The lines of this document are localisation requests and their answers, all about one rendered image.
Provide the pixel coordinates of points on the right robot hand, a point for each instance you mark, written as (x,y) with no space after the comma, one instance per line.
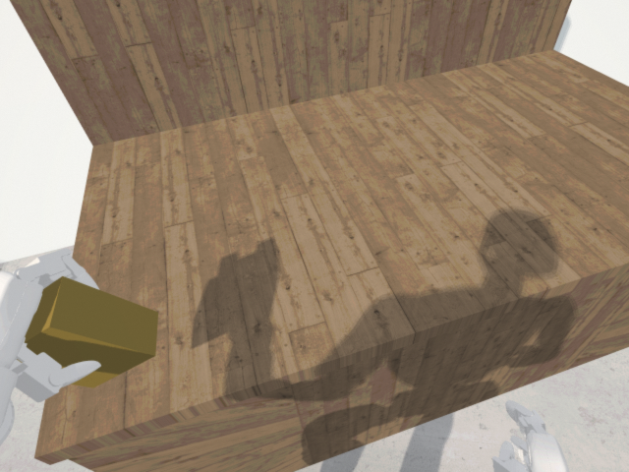
(541,452)

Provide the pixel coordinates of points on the left robot hand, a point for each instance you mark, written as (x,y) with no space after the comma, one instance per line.
(39,376)

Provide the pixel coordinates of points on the sponge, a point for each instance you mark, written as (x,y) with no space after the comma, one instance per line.
(75,322)

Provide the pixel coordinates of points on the table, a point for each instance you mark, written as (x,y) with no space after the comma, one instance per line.
(352,216)

